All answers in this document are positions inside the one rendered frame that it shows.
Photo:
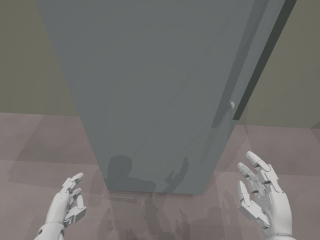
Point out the fridge door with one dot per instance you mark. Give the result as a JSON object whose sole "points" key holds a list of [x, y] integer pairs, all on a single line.
{"points": [[152, 82]]}

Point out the handle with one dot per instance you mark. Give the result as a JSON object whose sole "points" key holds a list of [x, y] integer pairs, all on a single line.
{"points": [[276, 25]]}

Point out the right robot hand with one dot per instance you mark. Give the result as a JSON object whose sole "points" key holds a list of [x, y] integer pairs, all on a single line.
{"points": [[277, 219]]}

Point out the robot left forearm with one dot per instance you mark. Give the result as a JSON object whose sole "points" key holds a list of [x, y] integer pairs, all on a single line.
{"points": [[51, 231]]}

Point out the left robot hand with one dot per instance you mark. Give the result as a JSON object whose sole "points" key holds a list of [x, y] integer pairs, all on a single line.
{"points": [[60, 209]]}

